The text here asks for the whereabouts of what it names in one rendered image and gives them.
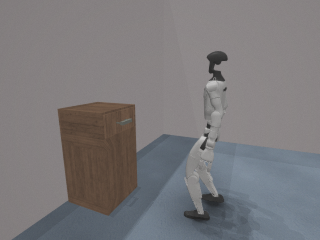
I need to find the robot left hand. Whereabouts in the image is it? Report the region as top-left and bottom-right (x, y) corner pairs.
(199, 148), (214, 173)

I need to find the cabinet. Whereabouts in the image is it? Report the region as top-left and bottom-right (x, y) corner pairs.
(57, 102), (138, 216)

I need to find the robot left upper arm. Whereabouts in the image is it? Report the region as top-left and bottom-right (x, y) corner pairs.
(206, 81), (224, 119)

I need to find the humanoid robot head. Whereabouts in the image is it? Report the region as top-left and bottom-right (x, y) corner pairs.
(207, 51), (228, 82)

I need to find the left robot forearm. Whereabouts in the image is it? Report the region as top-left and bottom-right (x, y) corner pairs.
(205, 111), (221, 150)

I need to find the drawer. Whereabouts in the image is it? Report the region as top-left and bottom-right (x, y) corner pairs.
(103, 107), (134, 139)

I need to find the robot right upper arm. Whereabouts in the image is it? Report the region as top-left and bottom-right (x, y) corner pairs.
(223, 94), (228, 110)

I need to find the handle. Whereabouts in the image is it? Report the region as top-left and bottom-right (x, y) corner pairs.
(116, 118), (132, 126)

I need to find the humanoid robot torso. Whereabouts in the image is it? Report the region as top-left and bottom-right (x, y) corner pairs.
(203, 77), (227, 142)

